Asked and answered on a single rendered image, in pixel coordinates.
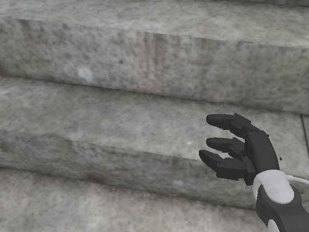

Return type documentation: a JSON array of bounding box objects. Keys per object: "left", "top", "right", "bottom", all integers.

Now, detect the robot right hand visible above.
[{"left": 199, "top": 113, "right": 282, "bottom": 186}]

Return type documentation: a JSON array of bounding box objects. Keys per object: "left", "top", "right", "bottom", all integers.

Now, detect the robot right forearm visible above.
[{"left": 252, "top": 169, "right": 309, "bottom": 232}]

